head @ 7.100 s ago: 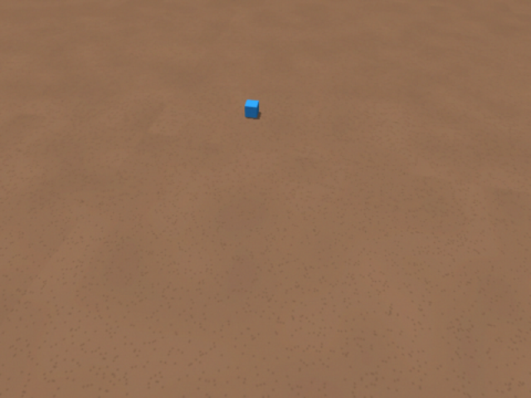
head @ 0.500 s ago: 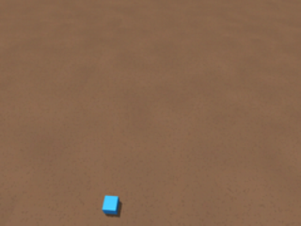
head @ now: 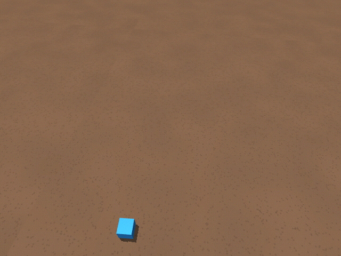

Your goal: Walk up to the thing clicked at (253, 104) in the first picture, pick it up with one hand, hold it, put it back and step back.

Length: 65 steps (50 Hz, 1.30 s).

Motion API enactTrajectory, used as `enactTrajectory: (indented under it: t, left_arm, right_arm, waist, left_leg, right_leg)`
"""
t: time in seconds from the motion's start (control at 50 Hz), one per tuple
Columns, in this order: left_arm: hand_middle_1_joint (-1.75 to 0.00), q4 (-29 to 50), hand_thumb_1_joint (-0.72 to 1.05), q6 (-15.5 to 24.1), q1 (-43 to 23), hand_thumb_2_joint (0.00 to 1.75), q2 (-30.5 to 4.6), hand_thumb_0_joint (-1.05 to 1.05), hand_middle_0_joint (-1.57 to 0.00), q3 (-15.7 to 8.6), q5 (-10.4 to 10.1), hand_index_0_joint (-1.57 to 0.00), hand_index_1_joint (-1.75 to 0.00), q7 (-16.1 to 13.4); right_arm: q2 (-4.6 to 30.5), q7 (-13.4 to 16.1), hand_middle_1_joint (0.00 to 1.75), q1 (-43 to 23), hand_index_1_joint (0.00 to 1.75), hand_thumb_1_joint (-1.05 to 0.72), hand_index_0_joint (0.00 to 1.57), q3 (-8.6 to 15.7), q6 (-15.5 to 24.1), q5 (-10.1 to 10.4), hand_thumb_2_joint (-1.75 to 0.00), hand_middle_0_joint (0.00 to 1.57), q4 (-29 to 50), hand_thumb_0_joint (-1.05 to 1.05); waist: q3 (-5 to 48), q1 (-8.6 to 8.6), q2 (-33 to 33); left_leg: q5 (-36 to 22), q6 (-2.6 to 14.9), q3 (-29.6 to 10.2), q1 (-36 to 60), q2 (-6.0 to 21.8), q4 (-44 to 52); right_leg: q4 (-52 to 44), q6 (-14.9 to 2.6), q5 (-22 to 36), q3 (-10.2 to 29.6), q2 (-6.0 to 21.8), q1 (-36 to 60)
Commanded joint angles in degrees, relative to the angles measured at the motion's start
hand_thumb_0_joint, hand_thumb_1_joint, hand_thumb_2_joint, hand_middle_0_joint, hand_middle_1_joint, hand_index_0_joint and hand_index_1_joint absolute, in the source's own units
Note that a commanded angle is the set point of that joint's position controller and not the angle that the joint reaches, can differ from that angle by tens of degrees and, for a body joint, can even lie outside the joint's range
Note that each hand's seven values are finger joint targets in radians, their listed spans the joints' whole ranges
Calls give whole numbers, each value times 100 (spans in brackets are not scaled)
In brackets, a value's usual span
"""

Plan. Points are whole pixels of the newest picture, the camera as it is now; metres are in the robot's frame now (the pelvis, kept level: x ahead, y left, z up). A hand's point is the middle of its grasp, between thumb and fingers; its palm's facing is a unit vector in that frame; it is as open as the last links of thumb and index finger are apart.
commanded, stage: stand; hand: left
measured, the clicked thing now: (126, 228) +0.41 +0.23 -0.74
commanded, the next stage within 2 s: none
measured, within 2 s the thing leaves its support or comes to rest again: neither
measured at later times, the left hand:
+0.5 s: hand out of the picture +0.07 +0.25 -0.16, palm faces -0.02 -0.94 -0.34, open 7.4 cm
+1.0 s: hand out of the picture +0.08 +0.25 -0.16, palm faces -0.02 -0.94 -0.34, open 7.4 cm
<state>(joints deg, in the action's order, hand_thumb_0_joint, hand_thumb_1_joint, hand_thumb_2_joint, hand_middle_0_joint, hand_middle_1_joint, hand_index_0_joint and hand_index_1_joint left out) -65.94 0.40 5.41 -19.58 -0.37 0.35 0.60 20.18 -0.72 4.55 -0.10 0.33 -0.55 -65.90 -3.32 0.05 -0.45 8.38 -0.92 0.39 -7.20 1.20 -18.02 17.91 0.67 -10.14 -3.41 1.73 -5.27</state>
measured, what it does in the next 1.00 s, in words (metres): stands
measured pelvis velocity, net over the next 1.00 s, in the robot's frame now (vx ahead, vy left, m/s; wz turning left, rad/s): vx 0.01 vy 0.00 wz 0.00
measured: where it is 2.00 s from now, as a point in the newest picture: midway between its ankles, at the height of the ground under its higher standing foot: outside the picture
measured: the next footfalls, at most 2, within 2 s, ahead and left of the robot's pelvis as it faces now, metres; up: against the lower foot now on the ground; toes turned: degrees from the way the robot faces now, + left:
none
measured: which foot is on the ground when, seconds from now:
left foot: down 0.00-1.00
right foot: down 0.00-1.00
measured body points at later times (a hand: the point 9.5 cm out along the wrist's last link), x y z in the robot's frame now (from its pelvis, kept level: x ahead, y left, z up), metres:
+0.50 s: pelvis +0.00 +0.00 +0.00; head +0.00 +0.00 +0.45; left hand +0.07 +0.30 -0.13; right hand +0.07 -0.30 -0.13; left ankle +0.02 +0.13 -0.75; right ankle +0.00 -0.12 -0.75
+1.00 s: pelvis +0.01 +0.00 +0.00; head +0.02 +0.00 +0.45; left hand +0.08 +0.30 -0.13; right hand +0.08 -0.30 -0.13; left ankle +0.02 +0.13 -0.75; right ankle +0.00 -0.12 -0.75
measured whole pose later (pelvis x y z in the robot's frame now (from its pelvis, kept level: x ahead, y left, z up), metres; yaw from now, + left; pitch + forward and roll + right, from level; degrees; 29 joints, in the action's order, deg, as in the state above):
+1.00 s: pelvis +0.01 +0.00 +0.00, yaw +0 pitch -2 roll +0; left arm -64.8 0.6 6.6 -20.1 -0.1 0.4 0.4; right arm 20.2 -0.6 5.8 -0.3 0.3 -0.6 -65.2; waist -3.1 0.1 -0.3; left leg 9.2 -1.1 0.5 -7.0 1.5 -18.5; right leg 18.0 0.5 -10.7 -3.3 1.5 -5.0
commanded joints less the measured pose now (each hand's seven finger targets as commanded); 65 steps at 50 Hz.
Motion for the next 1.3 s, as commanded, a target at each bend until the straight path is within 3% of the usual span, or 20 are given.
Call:
enactTrajectory:
  t: [0.0, 0.16, 0.38, 0.62, 0.92, 1.16, 1.28]
  left_arm:
    - [-30, 382, 90, 120, -226, 90, -1260, 0, -20, -205, 16, -20, -30, -78]
    - [-30, 394, 90, 127, -176, 90, -1256, 0, -20, -192, 20, -20, -30, -82]
    - [-30, 451, 90, 143, -128, 90, -1299, 0, -20, -193, 18, -20, -30, -93]
    - [-30, 455, 90, 115, -132, 90, -1288, 0, -20, -195, 20, -20, -30, -68]
    - [-30, 487, 90, 145, -63, 90, -1302, 0, -20, -181, 23, -20, -30, -102]
    - [-30, 471, 90, 124, -77, 90, -1294, 0, -20, -192, 20, -20, -30, -95]
    - [-30, 496, 90, 127, -96, 90, -1290, 0, -20, -202, 27, -20, -30, -91]
  right_arm:
    - [1197, 92, 30, -218, 30, -90, 20, 216, 142, 3, -90, 20, 341, 0]
    - [1222, 84, 30, -160, 30, -90, 20, 217, 111, 0, -90, 20, 337, 0]
    - [1186, 92, 30, -87, 30, -90, 20, 204, 121, -16, -90, 20, 367, 0]
    - [1194, 96, 30, -70, 30, -90, 20, 183, 135, -11, -90, 20, 379, 0]
    - [1228, 110, 30, -85, 30, -90, 20, 206, 134, -3, -90, 20, 403, 0]
    - [1206, 110, 30, -84, 30, -90, 20, 189, 124, -2, -90, 20, 412, 0]
    - [1225, 115, 30, -118, 30, -90, 20, 200, 132, -6, -90, 20, 439, 0]
  waist:
    - [508, -20, 56]
    - [394, -22, 61]
    - [475, -12, 42]
    - [373, 5, -3]
    - [626, 4, 80]
    - [313, -3, 5]
    - [491, 7, 9]
  left_leg:
    - [-528, 152, -548, 137, 631, 257]
    - [-170, 168, -566, 53, 615, 235]
    - [-585, 149, -556, 77, 650, 199]
    - [-291, 141, -580, -55, 638, 313]
    - [-1036, 163, -527, 275, 684, 136]
    - [-515, 134, -533, 46, 648, 277]
    - [-673, 150, -521, 134, 649, 232]
  right_leg:
    - [-372, -144, 368, 594, 675, -22]
    - [-476, -141, 29, 646, 672, -129]
    - [-381, -138, 416, 611, 657, -46]
    - [-354, -157, 110, 604, 649, -32]
    - [-278, -135, 877, 566, 671, 67]
    - [-357, -132, 338, 578, 641, -35]
    - [-332, -153, 540, 588, 662, 41]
